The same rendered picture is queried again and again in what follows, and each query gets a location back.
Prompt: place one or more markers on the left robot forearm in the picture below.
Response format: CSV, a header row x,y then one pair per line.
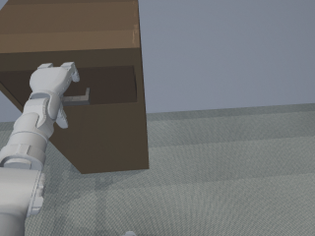
x,y
28,142

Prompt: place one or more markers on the robot left upper arm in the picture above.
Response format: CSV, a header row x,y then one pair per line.
x,y
21,195

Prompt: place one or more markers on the left robot hand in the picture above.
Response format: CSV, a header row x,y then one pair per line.
x,y
57,80

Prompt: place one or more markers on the drawer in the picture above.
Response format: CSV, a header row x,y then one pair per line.
x,y
109,84

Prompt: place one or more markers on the handle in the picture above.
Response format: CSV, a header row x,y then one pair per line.
x,y
77,99

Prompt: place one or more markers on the cabinet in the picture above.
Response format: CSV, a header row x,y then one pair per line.
x,y
100,138

